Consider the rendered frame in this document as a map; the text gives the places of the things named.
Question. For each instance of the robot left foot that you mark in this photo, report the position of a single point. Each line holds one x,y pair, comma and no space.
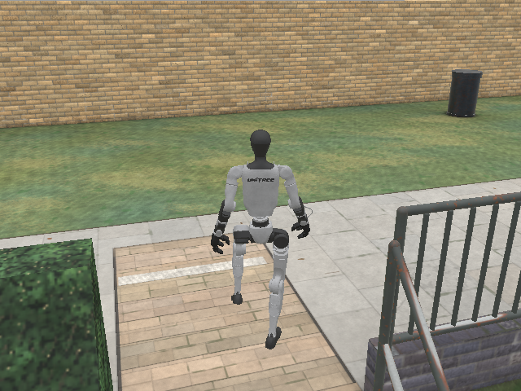
237,299

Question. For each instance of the left robot upper arm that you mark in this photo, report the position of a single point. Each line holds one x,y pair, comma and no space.
231,187

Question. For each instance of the robot right hand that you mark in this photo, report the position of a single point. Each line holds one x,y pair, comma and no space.
298,227

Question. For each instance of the right robot upper arm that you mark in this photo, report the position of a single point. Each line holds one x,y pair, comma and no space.
285,172

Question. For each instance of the robot right forearm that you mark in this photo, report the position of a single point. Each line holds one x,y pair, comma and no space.
301,214

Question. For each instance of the robot head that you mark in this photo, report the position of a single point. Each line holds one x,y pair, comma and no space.
260,141

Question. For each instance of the robot left hand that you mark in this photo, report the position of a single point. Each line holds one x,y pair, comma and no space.
215,241

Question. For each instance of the robot left forearm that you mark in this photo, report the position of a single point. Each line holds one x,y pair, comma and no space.
221,221

